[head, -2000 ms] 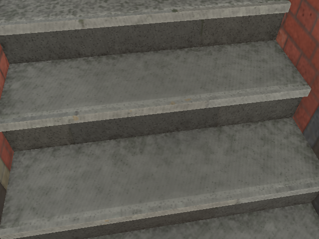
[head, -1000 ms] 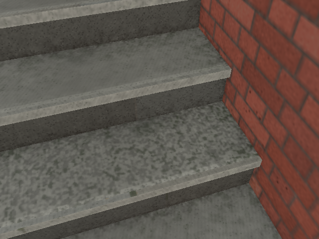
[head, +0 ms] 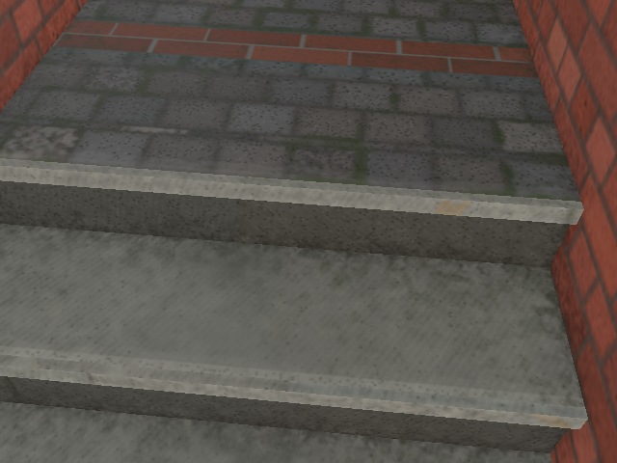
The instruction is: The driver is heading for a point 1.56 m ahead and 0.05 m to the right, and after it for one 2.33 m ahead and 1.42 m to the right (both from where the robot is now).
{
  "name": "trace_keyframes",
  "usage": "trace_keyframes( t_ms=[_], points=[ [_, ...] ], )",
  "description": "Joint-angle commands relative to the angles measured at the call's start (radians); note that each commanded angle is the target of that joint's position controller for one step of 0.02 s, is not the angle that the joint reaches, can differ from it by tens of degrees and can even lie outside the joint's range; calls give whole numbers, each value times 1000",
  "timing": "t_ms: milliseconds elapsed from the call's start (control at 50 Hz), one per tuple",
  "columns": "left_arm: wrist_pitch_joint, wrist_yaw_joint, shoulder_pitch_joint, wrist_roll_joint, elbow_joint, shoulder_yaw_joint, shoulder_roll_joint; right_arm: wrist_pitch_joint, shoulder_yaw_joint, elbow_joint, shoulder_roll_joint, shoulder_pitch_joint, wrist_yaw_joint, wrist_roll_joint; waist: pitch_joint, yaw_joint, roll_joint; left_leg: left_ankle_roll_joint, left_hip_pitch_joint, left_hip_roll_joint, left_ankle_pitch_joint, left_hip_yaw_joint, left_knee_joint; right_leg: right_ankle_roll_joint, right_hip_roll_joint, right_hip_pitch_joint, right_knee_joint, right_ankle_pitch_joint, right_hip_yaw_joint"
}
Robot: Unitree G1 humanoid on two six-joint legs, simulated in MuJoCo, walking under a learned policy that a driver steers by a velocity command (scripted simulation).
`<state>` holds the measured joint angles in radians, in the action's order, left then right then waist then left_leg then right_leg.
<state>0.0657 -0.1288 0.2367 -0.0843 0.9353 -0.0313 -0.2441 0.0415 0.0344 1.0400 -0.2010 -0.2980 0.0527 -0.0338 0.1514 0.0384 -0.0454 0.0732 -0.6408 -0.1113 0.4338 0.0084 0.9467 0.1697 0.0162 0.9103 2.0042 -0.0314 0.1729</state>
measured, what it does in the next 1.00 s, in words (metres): climbs: right foot 0.17 m higher, then left foot 0.17 m higher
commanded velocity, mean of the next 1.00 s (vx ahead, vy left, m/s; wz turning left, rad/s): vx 0.50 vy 0.00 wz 0.19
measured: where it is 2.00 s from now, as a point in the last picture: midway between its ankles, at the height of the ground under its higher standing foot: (242, 84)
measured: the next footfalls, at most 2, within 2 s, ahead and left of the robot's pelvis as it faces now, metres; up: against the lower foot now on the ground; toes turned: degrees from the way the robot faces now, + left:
right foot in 0.26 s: +0.33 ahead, -0.18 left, +0.17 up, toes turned +8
left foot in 0.82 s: +0.64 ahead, +0.12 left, +0.35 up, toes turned +15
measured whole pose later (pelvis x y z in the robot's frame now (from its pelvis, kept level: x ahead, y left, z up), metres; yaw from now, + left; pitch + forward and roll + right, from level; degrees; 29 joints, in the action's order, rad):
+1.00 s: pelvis +0.57 +0.03 +0.34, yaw +10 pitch +4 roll +4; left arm 0.09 -0.11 0.34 -0.02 0.98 -0.06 -0.23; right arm 0.02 0.04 0.97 -0.20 -0.23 0.09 -0.06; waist 0.09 0.04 -0.03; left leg 0.10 -0.59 -0.07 0.40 0.17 0.91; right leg 0.22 0.09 0.90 2.08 0.15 0.26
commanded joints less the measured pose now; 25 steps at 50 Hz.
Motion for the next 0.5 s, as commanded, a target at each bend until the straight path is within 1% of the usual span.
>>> trace_keyframes(
  t_ms=[20,40,60,80,100,120,140,160,180,200,220,240,260,280,300,320,340,360,380,400,420,440,460,480,500],
  points=[
    [-6,26,-13,15,-92,41,80,48,-15,-20,14,81,15,-25,-80,-119,48,168,98,192,-73,-345,-532,27,-41,295,57,-118,-89],
    [-7,24,-52,33,-102,47,75,51,-13,-11,-7,12,5,-38,-97,-83,146,189,104,201,-92,-351,-562,22,-13,349,275,-241,-113],
    [-9,23,-130,38,-146,62,77,49,-17,26,-24,-82,-4,-56,-123,-55,116,185,163,234,-94,-387,-579,31,-18,475,345,-317,-93],
    [-1,35,-207,38,-187,81,90,47,-24,68,-20,-186,-12,-79,-139,-27,104,180,249,258,-128,-424,-587,50,-18,587,393,-385,-65],
    [1,46,-266,45,-234,99,105,48,-28,90,-22,-214,-10,-103,-150,-27,72,150,299,263,-113,-399,-596,70,-44,642,275,-403,-44],
    [-12,57,-309,36,-283,95,67,68,-37,118,-55,-243,2,-114,-118,-44,-39,119,315,264,-67,-368,-612,57,-105,554,-39,-255,-71],
    [-22,66,-358,51,-316,93,45,77,-35,107,-73,-252,7,-94,-138,-28,21,125,244,252,-45,-335,-676,43,-131,491,-151,-201,-108],
    [-44,65,-410,50,-354,99,34,62,-38,35,-106,-130,34,-66,-117,-72,52,139,-40,258,-54,-280,-845,11,-130,126,-293,-225,-178],
    [-52,47,-419,48,-356,108,50,70,-29,-27,-153,-32,60,-29,-139,-104,136,158,-250,272,-145,-256,-939,-31,-108,-169,-335,-242,-213],
    [-60,30,-293,60,-331,107,48,72,-10,-26,-235,-27,61,10,-98,-168,200,191,-231,290,-601,-218,-886,-74,-53,-290,-310,-179,-244],
    [-62,20,-260,61,-320,93,-8,86,8,-28,-292,-59,56,43,-42,-187,193,206,-3,298,-1141,-187,-788,-99,-4,-267,-480,-207,-299],
    [-60,15,-222,63,-310,81,-37,92,26,-16,-329,-106,47,63,-3,-191,222,200,281,345,-1426,-194,-700,-110,40,-217,-691,-261,-348],
    [-47,20,-166,82,-294,57,-84,89,47,8,-321,-162,52,57,40,-173,235,183,461,315,-1619,-168,-556,-96,84,-249,-878,-302,-375],
    [-54,32,28,65,-236,28,-107,71,43,62,-256,-198,80,31,74,-222,208,154,449,263,-1543,-131,-259,-56,64,-424,-1066,-271,-236],
    [-56,47,295,59,-129,6,-192,56,9,62,-96,-356,113,-57,348,-176,-109,100,89,150,-1028,-186,91,198,-144,-884,-1228,-144,338],
    [-68,55,465,2,-95,-1,-206,35,23,63,-62,-251,141,-39,210,-282,-227,96,-229,7,-490,-340,508,233,-296,-825,-1587,-770,877],
    [-23,75,398,19,-86,8,-163,47,20,-30,-39,-46,113,4,-27,-251,-274,105,-495,22,-497,-315,751,152,-259,-743,-1617,-958,789],
    [-1,78,326,47,-56,10,-118,62,15,-30,-34,24,78,11,-97,-204,-239,108,-568,46,-510,-266,897,159,-247,-643,-1550,-855,676],
    [1,74,257,57,-28,28,-17,68,13,-35,-45,46,53,-5,-52,-142,-125,125,-555,59,-472,-261,991,164,-228,-627,-1490,-673,533],
    [-12,68,206,49,10,41,75,64,-5,-54,-22,65,42,-14,-78,-92,-54,147,-588,54,-433,-250,1110,153,-207,-551,-1482,-611,442],
    [-16,66,116,35,23,57,137,53,-20,-68,1,63,33,-19,-100,-33,10,154,-608,75,-395,-248,1103,121,-180,-485,-1488,-624,344],
    [-14,73,42,37,30,65,158,38,-30,-67,13,40,22,-11,-113,3,36,148,-634,94,-336,-234,1063,90,-152,-444,-1511,-613,254],
    [-5,71,55,26,39,67,154,26,-36,-91,-5,52,26,-10,-104,16,75,133,-621,119,-351,-193,1026,91,-173,-442,-1566,-532,210],
    [4,62,12,29,27,57,126,17,-42,-101,-12,82,31,0,-129,21,59,119,-635,149,-258,-137,1029,108,-191,-410,-1615,-507,171],
    [17,62,16,10,41,57,105,10,-46,-127,-28,145,32,3,-136,21,54,105,-670,190,-260,-117,1031,88,-188,-401,-1634,-504,146]
  ],
)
